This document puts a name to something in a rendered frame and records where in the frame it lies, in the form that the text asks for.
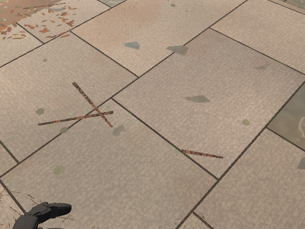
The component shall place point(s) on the robot left hand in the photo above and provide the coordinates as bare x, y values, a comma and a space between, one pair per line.
40, 213

